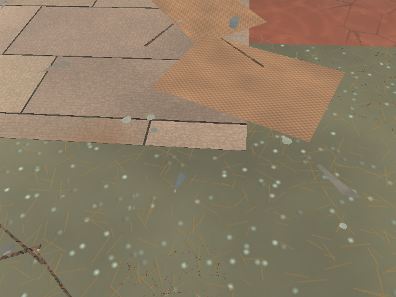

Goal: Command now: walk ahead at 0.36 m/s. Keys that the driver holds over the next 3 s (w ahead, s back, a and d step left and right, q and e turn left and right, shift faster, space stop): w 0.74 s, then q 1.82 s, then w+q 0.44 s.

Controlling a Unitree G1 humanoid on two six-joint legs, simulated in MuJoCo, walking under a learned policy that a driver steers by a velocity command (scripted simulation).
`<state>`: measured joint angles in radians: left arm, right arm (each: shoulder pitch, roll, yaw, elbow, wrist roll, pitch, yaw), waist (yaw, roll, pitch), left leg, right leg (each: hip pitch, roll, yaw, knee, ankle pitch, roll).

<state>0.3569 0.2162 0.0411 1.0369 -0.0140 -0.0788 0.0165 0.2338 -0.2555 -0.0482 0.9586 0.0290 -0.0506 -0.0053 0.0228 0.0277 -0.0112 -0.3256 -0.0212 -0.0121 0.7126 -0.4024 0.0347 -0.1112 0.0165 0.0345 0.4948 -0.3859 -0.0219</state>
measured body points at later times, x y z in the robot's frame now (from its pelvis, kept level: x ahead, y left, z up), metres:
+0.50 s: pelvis +0.23 +0.07 +0.01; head +0.24 +0.08 +0.46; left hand +0.30 +0.34 -0.13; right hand +0.30 -0.19 -0.12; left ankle +0.26 +0.15 -0.73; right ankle +0.21 -0.08 -0.64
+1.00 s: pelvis +0.48 +0.01 +0.00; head +0.53 -0.01 +0.45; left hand +0.62 +0.27 -0.10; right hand +0.54 -0.27 -0.14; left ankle +0.40 +0.15 -0.65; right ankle +0.57 -0.09 -0.73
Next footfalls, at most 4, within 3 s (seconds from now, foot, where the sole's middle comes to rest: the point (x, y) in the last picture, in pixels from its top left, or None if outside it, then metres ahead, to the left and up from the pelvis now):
0.30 left None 0.30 0.15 -0.77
0.84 right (244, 275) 0.61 -0.09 -0.77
1.34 left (172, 285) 0.57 0.16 -0.77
1.80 right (230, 256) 0.68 -0.04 -0.77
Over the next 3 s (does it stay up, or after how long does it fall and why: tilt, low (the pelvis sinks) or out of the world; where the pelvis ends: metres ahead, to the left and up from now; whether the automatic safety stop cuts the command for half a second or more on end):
stays up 0.59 0.15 0.01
